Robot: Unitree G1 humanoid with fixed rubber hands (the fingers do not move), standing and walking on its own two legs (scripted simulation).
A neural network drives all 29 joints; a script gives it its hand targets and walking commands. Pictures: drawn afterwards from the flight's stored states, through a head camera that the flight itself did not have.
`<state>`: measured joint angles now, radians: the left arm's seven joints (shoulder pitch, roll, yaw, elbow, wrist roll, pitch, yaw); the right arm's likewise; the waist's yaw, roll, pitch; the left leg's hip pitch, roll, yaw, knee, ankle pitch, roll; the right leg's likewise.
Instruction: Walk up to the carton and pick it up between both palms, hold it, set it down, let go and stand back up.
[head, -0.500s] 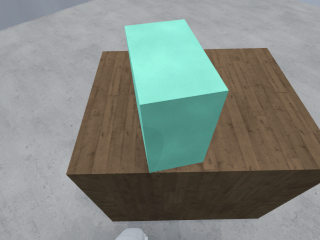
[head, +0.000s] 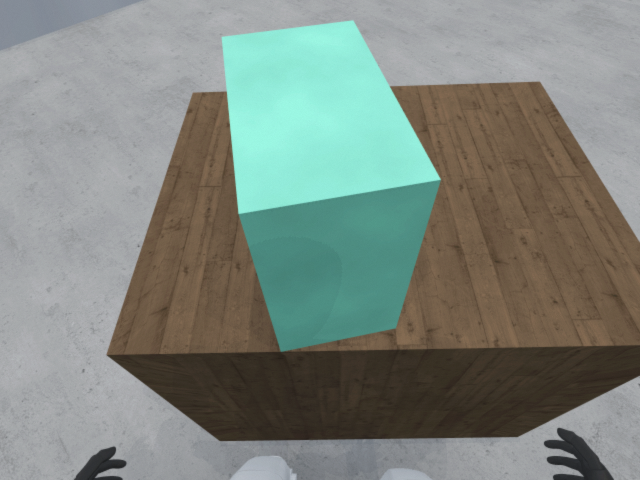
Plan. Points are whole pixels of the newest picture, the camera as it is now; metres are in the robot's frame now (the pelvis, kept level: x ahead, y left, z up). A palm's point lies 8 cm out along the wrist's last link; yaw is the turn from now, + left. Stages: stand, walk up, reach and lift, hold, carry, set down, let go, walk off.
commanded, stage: walk up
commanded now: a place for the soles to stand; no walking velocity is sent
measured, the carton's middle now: (315, 193) +0.44 +0.03 +0.09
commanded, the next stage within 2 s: reach and lift in 1.28 s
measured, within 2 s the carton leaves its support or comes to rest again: neither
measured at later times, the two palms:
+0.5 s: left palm out of the picture +0.09 +0.33 -0.08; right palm out of the picture +0.08 -0.27 -0.08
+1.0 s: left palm out of the picture +0.03 +0.34 -0.08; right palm out of the picture +0.08 -0.27 -0.08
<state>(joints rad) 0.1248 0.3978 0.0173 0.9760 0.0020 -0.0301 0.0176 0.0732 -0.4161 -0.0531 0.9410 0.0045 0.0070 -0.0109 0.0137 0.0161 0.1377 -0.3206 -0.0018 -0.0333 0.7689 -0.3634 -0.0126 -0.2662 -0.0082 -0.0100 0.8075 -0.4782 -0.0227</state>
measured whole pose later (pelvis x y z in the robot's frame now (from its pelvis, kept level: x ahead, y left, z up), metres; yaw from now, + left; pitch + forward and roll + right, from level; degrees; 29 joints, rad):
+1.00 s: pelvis -0.03 +0.02 +0.03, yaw +3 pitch -4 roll -1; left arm 0.10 0.38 0.01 1.12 0.01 -0.02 -0.01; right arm 0.09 -0.36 -0.02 1.07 -0.01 0.01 0.02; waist 0.01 0.01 0.07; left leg -0.23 -0.02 -0.08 0.46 -0.17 0.00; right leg -0.12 -0.02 -0.06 0.42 -0.23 0.02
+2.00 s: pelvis +0.01 -0.01 +0.03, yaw +1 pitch -4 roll +1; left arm 0.26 0.24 0.12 0.35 0.02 0.30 0.03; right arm 0.20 -0.27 0.00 0.67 0.04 -0.12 0.08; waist 0.03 -0.03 0.06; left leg -0.10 0.03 -0.02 0.39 -0.21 -0.05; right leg -0.05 0.01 -0.03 0.43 -0.31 -0.03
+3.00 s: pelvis -0.01 -0.01 +0.04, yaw -3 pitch -5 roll +1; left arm 0.39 0.05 -0.11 -0.09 -0.06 0.10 0.22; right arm 0.36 -0.27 0.03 0.13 0.24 -0.13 0.08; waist 0.07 -0.03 0.03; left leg -0.07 0.06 0.05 0.28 -0.13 -0.05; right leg -0.06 0.03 0.03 0.37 -0.22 -0.03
